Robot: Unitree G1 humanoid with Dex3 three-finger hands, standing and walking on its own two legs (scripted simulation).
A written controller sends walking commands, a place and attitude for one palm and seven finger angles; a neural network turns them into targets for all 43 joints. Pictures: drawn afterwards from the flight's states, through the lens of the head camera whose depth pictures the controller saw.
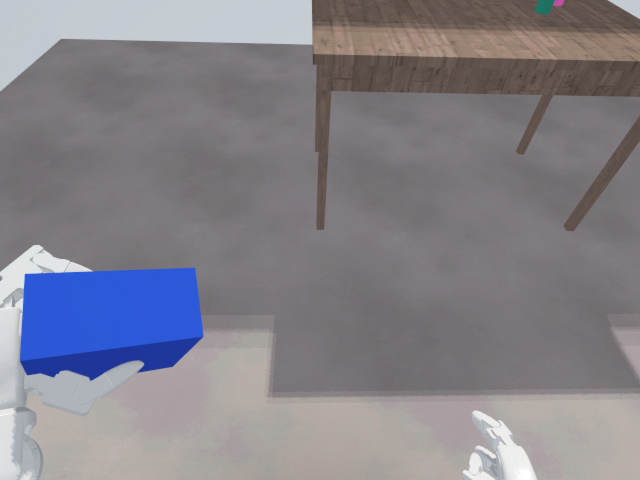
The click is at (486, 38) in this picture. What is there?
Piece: table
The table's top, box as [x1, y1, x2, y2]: [312, 0, 639, 71]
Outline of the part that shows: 312,0 313,64 639,71 639,19 607,0 564,0 561,6 552,6 548,14 540,14 534,11 538,0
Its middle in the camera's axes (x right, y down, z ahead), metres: +0.59 -0.79 +1.42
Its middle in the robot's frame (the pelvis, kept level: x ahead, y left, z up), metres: +1.62 -0.51 -0.01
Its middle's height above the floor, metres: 0.76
